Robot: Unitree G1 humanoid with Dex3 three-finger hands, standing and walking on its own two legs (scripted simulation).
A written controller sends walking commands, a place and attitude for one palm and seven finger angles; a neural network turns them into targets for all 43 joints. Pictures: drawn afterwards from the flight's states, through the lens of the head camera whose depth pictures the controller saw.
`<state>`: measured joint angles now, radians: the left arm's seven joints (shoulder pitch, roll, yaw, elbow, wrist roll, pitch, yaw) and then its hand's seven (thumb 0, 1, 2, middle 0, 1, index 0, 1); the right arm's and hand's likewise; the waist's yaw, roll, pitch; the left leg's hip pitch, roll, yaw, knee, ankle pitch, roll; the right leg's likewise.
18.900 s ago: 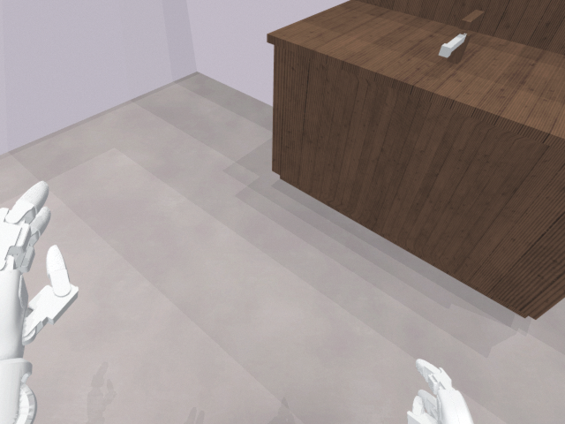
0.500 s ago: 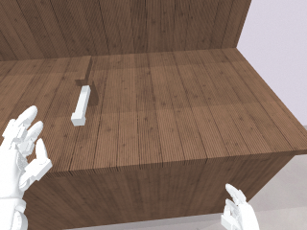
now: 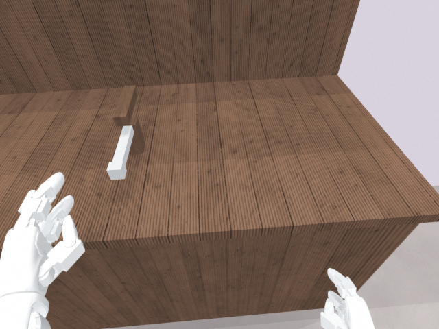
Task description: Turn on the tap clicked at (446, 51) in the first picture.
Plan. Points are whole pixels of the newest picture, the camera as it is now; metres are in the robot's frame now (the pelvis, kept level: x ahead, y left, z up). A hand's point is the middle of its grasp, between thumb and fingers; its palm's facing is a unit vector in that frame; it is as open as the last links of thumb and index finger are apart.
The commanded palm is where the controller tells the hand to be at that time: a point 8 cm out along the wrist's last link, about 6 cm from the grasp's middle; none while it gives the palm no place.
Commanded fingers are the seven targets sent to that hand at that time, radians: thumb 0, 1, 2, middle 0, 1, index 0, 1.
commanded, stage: turn the palm inward beside the body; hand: left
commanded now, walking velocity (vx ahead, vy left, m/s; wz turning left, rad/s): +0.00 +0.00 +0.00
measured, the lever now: (117, 170) +0.37 +0.27 +0.10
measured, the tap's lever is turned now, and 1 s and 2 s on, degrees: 0 0 0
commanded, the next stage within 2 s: reach beside the lever's end, fingers flat in 0.50 s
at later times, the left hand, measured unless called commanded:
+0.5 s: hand (103, 263) +0.16 +0.18 +0.15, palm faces +0.42 -0.89 -0.16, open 7.5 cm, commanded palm +0.11 +0.23 +0.16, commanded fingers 0.00 0.90 0.90 -0.20 -0.30 -0.20 -0.30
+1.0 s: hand (104, 232) +0.21 +0.21 +0.13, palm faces +0.38 -0.91 -0.13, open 7.4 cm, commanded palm +0.16 +0.26 +0.14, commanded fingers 0.00 0.90 0.90 -0.20 -0.30 -0.20 -0.30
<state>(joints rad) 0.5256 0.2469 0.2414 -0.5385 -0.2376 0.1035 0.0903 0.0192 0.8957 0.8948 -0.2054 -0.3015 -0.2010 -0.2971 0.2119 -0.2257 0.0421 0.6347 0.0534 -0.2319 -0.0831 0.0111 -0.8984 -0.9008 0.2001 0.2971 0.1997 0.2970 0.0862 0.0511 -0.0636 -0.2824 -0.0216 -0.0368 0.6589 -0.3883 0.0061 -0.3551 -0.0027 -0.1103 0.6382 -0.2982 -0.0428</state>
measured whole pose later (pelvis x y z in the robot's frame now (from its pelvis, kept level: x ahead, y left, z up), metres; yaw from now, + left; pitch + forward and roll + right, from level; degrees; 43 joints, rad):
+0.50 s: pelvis -0.02 -0.04 -0.01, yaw +1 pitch +0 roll +0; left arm 0.54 0.25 0.22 -0.58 -0.26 0.14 0.15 0.02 0.89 0.89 -0.21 -0.30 -0.20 -0.30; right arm 0.18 -0.26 0.01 0.64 0.07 -0.24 -0.08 0.01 -0.90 -0.90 0.20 0.30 0.20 0.30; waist 0.08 0.08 -0.06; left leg -0.34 0.02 -0.08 0.72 -0.40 -0.04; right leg -0.39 0.04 -0.15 0.69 -0.31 -0.09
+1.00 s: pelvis +0.01 -0.01 +0.00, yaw +0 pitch +3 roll +0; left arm 0.46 0.22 0.20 -0.49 -0.24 0.11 0.13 0.02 0.90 0.89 -0.21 -0.30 -0.20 -0.30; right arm 0.22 -0.23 0.04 0.62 0.05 -0.26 -0.08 0.01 -0.90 -0.90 0.20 0.30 0.20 0.30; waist 0.07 0.06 -0.06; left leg -0.32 -0.01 -0.04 0.68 -0.41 0.00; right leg -0.40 0.00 -0.12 0.67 -0.32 -0.06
